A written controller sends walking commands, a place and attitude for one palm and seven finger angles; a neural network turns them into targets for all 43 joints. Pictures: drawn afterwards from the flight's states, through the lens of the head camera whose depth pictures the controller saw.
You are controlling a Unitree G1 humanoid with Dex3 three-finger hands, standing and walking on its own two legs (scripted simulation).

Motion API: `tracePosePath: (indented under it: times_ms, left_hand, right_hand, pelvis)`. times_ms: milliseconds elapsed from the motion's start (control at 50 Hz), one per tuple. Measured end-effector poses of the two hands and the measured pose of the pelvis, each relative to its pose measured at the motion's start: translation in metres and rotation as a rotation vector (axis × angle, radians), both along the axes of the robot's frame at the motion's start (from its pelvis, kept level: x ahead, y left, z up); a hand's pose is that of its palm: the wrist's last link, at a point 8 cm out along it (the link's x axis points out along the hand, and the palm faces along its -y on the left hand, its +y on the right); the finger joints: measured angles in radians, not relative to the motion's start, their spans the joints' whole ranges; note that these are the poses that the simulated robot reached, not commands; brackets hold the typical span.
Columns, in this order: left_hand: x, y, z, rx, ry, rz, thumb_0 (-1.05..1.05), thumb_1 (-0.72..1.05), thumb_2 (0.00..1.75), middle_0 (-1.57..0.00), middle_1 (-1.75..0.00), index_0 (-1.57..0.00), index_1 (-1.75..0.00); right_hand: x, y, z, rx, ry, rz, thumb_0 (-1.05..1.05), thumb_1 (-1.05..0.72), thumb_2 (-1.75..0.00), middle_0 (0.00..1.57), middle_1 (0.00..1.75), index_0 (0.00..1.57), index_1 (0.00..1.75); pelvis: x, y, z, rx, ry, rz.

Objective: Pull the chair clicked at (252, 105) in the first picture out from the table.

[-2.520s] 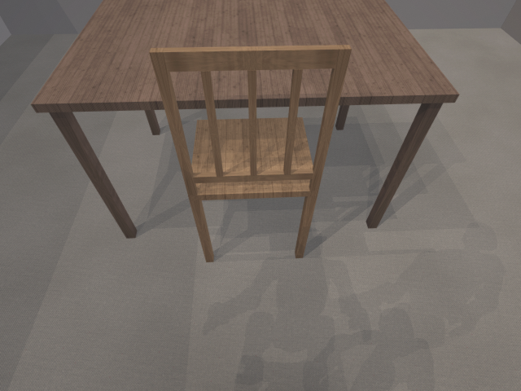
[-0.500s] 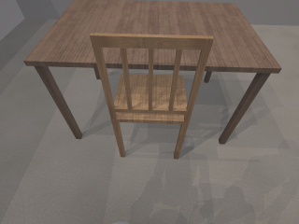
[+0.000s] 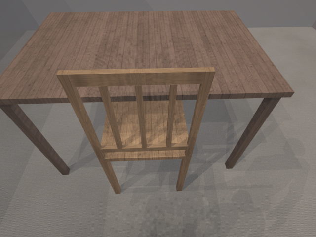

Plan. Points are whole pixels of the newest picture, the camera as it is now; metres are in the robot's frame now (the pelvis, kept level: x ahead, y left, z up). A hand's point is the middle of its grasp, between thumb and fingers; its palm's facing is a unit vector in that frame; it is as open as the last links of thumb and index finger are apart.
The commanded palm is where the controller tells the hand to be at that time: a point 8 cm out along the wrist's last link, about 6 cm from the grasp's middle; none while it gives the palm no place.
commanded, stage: come to a stop and stand still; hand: left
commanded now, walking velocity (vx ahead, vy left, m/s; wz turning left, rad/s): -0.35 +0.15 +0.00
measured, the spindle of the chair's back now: (141, 120) +0.49 +0.08 -0.05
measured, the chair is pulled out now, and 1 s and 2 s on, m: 0.00 0.00 0.00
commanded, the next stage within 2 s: look again from close up in 1.68 s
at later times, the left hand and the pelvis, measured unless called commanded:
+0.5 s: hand out of the picture +0.08 +0.22 -0.17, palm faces +0.03 -0.98 -0.22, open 7.3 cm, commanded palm none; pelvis +0.03 +0.02 +0.01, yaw -1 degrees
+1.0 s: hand out of the picture -0.04 +0.14 -0.16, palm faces +0.01 -0.99 -0.17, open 7.3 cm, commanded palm none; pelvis -0.01 -0.02 +0.01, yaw -1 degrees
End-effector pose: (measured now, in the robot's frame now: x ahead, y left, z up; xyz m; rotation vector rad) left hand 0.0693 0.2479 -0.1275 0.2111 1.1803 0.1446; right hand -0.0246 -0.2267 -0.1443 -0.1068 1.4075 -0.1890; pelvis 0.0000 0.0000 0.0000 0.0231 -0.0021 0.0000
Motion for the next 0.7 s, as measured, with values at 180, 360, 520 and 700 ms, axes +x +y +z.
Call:
tracePosePath:
  times_ms: [180,360,520,700]
  left_hand:
    - [0.031,-0.027,-0.005,-0.025,0.057,0.008,0.00,0.92,0.90,-0.20,-0.30,-0.20,-0.30]
    - [0.026,0.004,-0.020,-0.040,0.105,0.058,0.00,0.92,0.90,-0.20,-0.30,-0.20,-0.30]
    - [-0.003,0.017,-0.010,-0.024,0.150,0.061,0.00,0.91,0.90,-0.20,-0.30,-0.20,-0.30]
    - [-0.055,-0.002,-0.004,0.005,0.201,0.042,0.00,0.91,0.90,-0.20,-0.30,-0.20,-0.30]
  right_hand:
    - [0.054,-0.006,0.001,-0.018,0.016,-0.015,0.00,-0.91,-0.90,0.19,0.30,0.20,0.30]
    - [0.102,0.016,0.015,-0.062,-0.097,0.029,0.00,-0.93,-0.90,0.20,0.30,0.20,0.30]
    - [0.111,0.022,0.028,-0.069,-0.161,0.055,0.00,-0.92,-0.90,0.20,0.30,0.20,0.30]
    - [0.074,0.011,0.012,-0.005,-0.139,0.007,0.00,-0.92,-0.90,0.20,0.30,0.20,0.30]
  pelvis:
    - [0.035,-0.003,0.004,-0.033,0.002,0.001]
    - [0.040,0.020,0.003,-0.028,-0.027,-0.019]
    - [0.023,0.024,0.012,-0.036,-0.010,-0.023]
    - [0.001,0.009,0.010,-0.011,-0.007,-0.030]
